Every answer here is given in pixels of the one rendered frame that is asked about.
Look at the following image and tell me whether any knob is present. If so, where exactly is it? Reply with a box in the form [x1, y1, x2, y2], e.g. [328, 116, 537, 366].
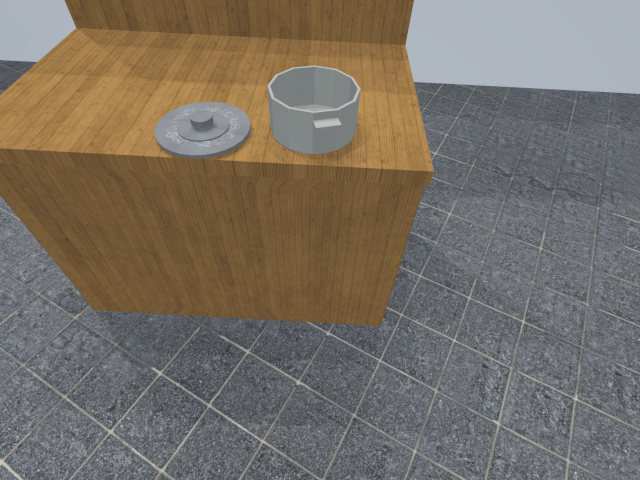
[189, 110, 213, 128]

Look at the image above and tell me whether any table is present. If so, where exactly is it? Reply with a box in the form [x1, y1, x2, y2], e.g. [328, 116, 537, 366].
[0, 0, 434, 326]

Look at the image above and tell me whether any lid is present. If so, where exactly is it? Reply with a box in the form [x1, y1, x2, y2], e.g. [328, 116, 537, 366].
[155, 102, 251, 158]

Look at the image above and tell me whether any pot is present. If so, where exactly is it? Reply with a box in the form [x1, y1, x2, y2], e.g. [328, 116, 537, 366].
[267, 65, 361, 154]

